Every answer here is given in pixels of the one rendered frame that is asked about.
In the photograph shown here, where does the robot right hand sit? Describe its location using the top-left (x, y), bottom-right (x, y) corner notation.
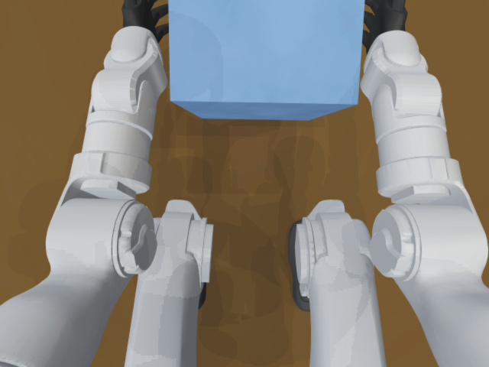
top-left (362, 0), bottom-right (407, 54)

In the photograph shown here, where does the right robot upper arm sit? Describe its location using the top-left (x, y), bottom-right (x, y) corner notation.
top-left (369, 203), bottom-right (489, 367)

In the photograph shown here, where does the left robot forearm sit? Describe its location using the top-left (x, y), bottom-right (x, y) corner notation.
top-left (46, 26), bottom-right (168, 261)

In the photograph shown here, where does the left robot upper arm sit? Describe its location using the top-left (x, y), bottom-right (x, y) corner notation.
top-left (0, 198), bottom-right (157, 367)

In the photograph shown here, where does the carton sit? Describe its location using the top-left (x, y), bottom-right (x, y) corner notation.
top-left (168, 0), bottom-right (365, 121)

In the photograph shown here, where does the robot left hand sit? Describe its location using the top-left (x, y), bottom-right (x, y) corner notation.
top-left (121, 0), bottom-right (169, 43)

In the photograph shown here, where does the right robot shin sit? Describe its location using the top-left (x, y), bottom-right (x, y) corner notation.
top-left (300, 200), bottom-right (374, 297)

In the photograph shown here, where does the left robot foot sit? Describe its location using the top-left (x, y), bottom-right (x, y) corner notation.
top-left (198, 282), bottom-right (206, 310)

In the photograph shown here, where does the right robot forearm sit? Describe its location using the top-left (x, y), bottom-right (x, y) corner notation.
top-left (360, 31), bottom-right (488, 265)

